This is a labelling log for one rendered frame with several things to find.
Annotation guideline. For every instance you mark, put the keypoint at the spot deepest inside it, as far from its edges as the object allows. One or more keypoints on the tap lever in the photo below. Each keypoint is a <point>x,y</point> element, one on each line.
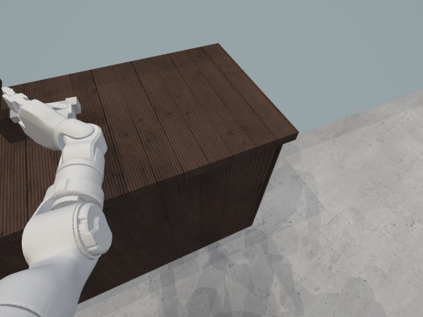
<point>73,100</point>

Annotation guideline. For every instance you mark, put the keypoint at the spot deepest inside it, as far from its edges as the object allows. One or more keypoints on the counter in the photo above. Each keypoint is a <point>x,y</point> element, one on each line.
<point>191,145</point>

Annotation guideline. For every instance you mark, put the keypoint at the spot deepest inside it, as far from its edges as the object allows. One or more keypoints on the left robot upper arm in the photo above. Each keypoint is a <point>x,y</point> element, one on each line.
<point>62,247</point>

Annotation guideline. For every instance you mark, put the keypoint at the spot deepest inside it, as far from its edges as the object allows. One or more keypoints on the robot left hand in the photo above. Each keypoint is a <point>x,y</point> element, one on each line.
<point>38,120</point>

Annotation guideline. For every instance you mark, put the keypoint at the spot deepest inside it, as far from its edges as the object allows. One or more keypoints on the left robot forearm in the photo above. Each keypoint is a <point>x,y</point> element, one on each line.
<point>80,170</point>

